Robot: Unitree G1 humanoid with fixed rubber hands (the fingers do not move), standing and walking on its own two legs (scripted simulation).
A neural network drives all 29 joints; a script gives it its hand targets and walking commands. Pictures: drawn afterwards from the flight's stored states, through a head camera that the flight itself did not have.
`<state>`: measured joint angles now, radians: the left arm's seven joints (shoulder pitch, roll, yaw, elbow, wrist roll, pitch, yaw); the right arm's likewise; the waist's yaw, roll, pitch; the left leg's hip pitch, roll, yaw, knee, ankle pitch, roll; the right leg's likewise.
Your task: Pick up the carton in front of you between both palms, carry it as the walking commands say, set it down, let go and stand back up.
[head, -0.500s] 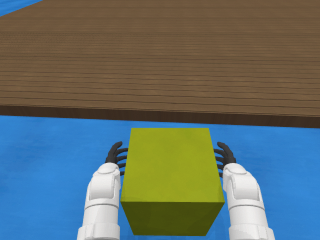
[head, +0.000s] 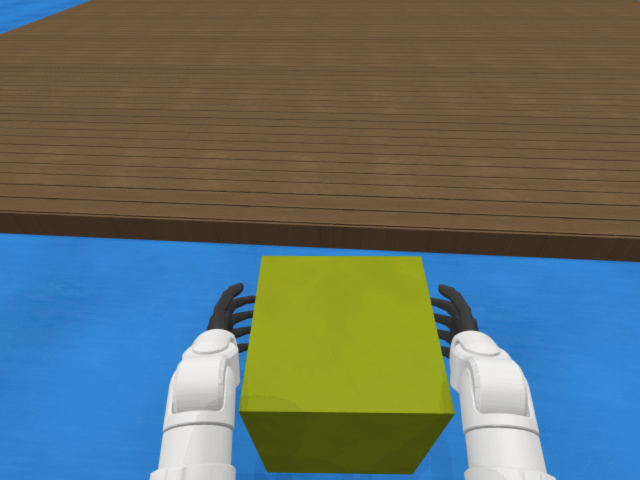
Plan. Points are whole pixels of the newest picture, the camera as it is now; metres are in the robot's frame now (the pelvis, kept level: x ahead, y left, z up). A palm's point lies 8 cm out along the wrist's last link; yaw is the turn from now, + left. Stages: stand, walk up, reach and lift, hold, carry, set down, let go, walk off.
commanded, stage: carry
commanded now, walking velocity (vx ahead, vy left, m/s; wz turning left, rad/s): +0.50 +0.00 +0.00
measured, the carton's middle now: (340, 369) +0.29 +0.00 -0.01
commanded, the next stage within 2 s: none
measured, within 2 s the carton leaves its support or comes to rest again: neither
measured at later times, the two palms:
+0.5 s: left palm (223, 231) +0.47 +0.18 +0.09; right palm (413, 224) +0.48 -0.12 +0.09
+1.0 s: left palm (264, 145) +0.81 +0.15 +0.06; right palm (397, 145) +0.80 -0.15 +0.06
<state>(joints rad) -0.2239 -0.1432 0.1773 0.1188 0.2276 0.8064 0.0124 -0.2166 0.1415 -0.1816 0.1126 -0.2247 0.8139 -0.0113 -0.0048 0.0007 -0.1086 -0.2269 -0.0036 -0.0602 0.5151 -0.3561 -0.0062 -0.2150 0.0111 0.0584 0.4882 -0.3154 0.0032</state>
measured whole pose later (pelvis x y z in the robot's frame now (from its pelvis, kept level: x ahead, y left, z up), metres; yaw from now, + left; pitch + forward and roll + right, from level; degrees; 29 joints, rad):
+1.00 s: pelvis +0.54 +0.00 -0.02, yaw +0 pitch +3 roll -2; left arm -0.15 -0.13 0.09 -0.33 0.12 1.19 0.09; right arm -0.15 0.13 -0.12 -0.34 -0.11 1.20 -0.09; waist 0.00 0.04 -0.08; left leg 0.03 0.10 0.18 0.57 -0.49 -0.02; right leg -0.49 -0.02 -0.26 0.53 -0.09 -0.09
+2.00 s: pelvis +1.19 +0.00 -0.02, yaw +0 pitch +5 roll +0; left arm -0.89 -0.01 0.27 0.10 0.09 1.31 0.13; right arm -0.89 -0.03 -0.30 0.08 -0.06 1.34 -0.14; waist 0.06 0.03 0.04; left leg -0.46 0.01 0.04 1.31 -0.45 0.04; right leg -0.44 0.02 -0.15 0.61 -0.26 -0.10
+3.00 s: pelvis +1.86 +0.01 +0.14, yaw +1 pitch +5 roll +1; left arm -0.95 0.03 0.28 0.23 0.05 1.39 0.15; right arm -0.96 -0.02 -0.35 0.20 -0.11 1.42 -0.13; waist 0.09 -0.02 -0.03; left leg -0.61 0.02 0.02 1.00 -0.34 0.02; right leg -0.31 0.03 -0.12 0.41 -0.20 -0.11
